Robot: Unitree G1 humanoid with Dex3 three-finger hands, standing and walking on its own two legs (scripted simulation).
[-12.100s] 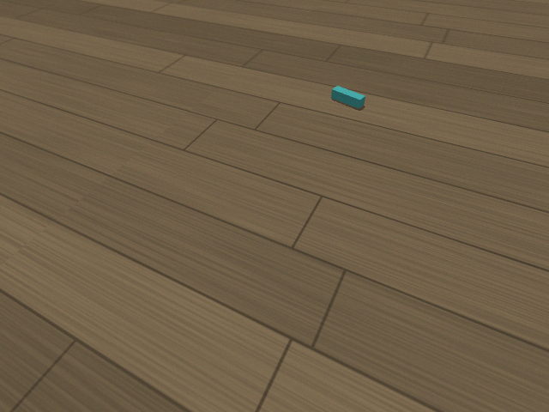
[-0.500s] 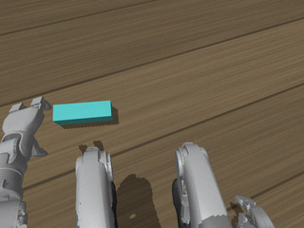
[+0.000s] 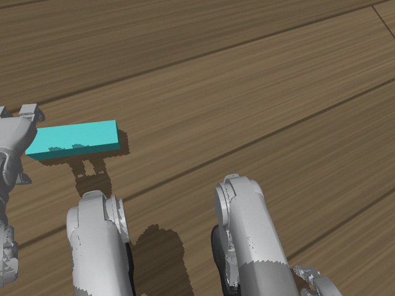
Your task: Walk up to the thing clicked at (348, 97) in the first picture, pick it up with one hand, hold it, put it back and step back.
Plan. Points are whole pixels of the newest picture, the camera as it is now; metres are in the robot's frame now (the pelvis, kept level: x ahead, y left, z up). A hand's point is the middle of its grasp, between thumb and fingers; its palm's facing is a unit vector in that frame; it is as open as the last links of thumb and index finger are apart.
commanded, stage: rise first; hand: left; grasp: from above
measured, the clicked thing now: (76, 140) +0.50 +0.27 -0.32
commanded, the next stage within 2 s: none
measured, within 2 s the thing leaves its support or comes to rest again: neither
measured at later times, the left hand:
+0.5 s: hand (33, 146) +0.44 +0.32 -0.18, palm faces -0.46 -0.05 -0.89, open 13.9 cm
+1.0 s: hand (37, 144) +0.45 +0.32 -0.20, palm faces -0.45 -0.06 -0.89, open 14.0 cm
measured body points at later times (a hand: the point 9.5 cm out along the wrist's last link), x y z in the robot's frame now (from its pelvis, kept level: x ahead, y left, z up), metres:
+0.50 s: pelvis +0.01 +0.00 -0.02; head +0.25 +0.07 +0.36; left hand +0.46 +0.32 -0.13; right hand +0.09 -0.28 -0.13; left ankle +0.10 +0.15 -0.32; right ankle +0.10 -0.14 -0.32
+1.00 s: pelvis +0.01 +0.00 -0.03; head +0.25 +0.07 +0.35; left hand +0.47 +0.32 -0.14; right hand +0.08 -0.28 -0.14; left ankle +0.10 +0.15 -0.32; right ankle +0.10 -0.14 -0.32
